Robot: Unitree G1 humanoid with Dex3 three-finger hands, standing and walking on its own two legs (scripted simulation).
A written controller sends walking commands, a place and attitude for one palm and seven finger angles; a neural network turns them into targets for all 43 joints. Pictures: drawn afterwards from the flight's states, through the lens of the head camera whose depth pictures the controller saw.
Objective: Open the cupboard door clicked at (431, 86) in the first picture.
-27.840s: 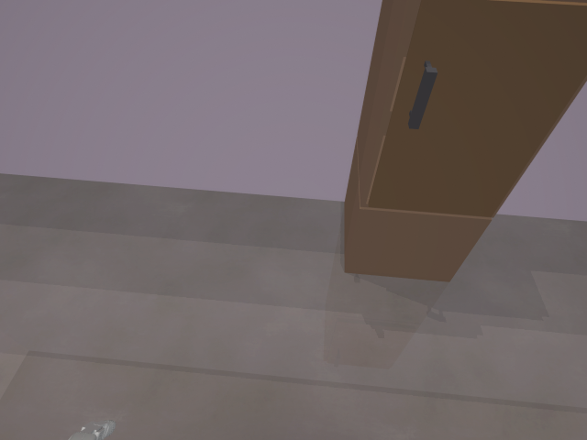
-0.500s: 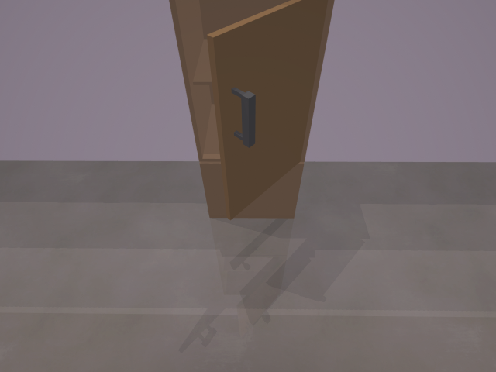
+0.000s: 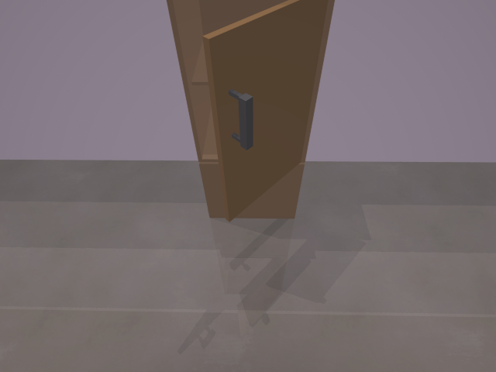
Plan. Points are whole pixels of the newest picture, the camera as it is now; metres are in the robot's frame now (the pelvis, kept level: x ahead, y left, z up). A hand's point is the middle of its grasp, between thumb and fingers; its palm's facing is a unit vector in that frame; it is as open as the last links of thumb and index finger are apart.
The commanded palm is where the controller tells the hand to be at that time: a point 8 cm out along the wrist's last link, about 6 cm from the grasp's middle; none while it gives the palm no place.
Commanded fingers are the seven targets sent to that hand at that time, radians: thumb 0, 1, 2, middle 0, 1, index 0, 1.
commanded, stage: walk to a spot facing it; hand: left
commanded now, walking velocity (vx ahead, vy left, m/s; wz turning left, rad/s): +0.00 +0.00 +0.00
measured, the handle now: (240, 119) +0.62 +0.05 +0.05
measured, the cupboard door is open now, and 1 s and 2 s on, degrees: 47 47 47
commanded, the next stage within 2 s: none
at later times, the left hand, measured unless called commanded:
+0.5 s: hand out of the picture +0.07 +0.19 -0.18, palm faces -0.12 -0.96 -0.24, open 7.4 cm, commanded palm none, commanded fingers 0.00 0.90 0.90 -0.20 -0.30 -0.20 -0.30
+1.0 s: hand out of the picture +0.12 +0.15 -0.18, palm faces -0.38 -0.89 -0.25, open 7.4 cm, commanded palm none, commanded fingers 0.00 0.90 0.90 -0.20 -0.30 -0.20 -0.30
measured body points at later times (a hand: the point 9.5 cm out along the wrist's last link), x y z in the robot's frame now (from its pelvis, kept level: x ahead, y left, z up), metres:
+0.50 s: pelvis -0.01 +0.00 -0.02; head +0.04 -0.02 +0.43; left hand +0.08 +0.24 -0.16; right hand -0.01 -0.25 -0.17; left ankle +0.02 +0.13 -0.75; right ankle -0.04 -0.08 -0.73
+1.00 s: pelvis +0.00 -0.02 -0.01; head +0.05 -0.04 +0.44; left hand +0.15 +0.20 -0.16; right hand +0.02 -0.30 -0.14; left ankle +0.05 +0.11 -0.71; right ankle -0.04 -0.11 -0.75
